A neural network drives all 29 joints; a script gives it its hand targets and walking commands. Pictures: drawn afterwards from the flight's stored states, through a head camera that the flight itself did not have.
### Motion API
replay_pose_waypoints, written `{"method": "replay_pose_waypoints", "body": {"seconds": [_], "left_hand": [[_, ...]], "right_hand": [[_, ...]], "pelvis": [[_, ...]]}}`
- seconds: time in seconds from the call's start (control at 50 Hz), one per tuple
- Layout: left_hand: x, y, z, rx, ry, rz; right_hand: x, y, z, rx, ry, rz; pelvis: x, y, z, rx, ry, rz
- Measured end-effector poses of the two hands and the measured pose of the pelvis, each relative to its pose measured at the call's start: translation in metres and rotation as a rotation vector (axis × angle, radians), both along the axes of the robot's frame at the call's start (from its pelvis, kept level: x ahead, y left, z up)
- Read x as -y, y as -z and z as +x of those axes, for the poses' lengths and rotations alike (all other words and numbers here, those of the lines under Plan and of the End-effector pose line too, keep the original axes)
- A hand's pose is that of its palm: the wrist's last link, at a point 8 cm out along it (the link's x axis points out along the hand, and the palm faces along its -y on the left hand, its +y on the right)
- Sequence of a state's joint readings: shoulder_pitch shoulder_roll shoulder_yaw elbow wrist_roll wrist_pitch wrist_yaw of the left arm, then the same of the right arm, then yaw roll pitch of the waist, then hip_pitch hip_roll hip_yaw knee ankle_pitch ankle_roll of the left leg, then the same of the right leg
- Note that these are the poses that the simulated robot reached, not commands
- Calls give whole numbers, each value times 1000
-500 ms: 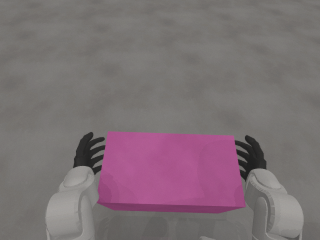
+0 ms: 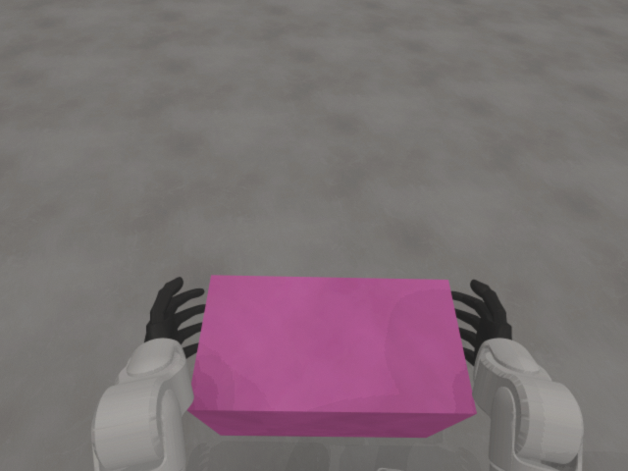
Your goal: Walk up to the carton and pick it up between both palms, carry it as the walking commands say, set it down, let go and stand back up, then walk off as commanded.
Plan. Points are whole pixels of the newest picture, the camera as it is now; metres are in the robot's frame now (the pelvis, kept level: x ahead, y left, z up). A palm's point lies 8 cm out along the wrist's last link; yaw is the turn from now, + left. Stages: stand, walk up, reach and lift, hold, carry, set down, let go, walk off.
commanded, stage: carry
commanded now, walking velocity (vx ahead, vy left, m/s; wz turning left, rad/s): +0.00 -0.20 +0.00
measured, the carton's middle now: (327, 362) +0.25 +0.01 +0.01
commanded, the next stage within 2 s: none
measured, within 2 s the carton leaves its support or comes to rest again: neither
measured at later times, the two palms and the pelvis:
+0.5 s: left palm (336, 369) +0.21 +0.01 +0.08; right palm out of the picture +0.21 -0.34 +0.08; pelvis -0.03 -0.17 -0.02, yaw +1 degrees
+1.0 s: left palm (517, 390) +0.20 -0.18 +0.08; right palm out of the picture +0.17 -0.53 +0.08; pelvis -0.05 -0.34 -0.01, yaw +0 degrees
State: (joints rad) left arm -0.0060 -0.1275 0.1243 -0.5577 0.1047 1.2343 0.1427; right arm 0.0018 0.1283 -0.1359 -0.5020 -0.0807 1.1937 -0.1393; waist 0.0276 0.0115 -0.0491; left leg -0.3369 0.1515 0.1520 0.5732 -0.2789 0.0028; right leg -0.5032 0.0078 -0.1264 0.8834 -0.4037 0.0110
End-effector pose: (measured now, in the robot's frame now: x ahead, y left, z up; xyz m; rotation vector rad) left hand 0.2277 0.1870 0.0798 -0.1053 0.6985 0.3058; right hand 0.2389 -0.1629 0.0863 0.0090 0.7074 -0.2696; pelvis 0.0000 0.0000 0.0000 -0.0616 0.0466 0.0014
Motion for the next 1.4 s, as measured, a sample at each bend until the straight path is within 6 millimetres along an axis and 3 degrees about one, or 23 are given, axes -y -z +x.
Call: {"method": "replay_pose_waypoints", "body": {"seconds": [0.14,0.22,0.3,0.38,0.48,0.54,0.62,0.74,0.82,0.88,0.96,1.08,1.2,1.3,1.4], "left_hand": [[58,-21,2,84,8,12],[108,-16,3,93,37,44],[146,-9,-2,7,88,80],[168,-5,-5,8,106,65],[180,2,-10,67,70,22],[186,6,-20,24,32,1],[204,-3,-29,3,5,-9],[256,-21,-24,79,17,11],[305,-15,-24,85,45,45],[334,-10,-27,22,87,77],[358,-6,-31,8,112,71],[374,5,-38,56,70,9],[397,-3,-55,-1,16,-7],[438,-20,-52,73,17,8],[497,-15,-52,86,47,48]], "right_hand": [[58,-18,-1,84,3,4],[108,-4,-8,94,30,35],[145,13,-29,8,89,80],[167,13,-37,9,108,70],[180,3,-29,67,68,22],[186,2,-27,24,31,4],[204,-5,-30,3,3,-9],[257,-18,-29,79,9,4],[305,-3,-36,85,37,37],[334,11,-52,22,85,76],[357,13,-65,9,113,73],[373,2,-58,57,68,7],[397,-5,-60,-1,15,-8],[438,-18,-58,72,11,0],[497,-2,-65,86,40,39]], "pelvis": [[56,-2,-10,-9,9,2],[96,11,-12,-5,19,32],[120,6,-16,-1,-4,50],[140,7,-22,-5,-6,44],[163,17,-26,-15,-15,19],[179,10,-26,-9,1,20],[204,-4,-30,2,3,-4],[252,-3,-38,-6,15,3],[291,11,-38,1,22,32],[309,8,-41,5,4,43],[328,7,-47,5,-2,44],[358,17,-52,-1,-6,27],[394,-3,-57,8,9,-5],[434,-4,-65,0,16,1],[482,12,-67,7,21,41]]}}
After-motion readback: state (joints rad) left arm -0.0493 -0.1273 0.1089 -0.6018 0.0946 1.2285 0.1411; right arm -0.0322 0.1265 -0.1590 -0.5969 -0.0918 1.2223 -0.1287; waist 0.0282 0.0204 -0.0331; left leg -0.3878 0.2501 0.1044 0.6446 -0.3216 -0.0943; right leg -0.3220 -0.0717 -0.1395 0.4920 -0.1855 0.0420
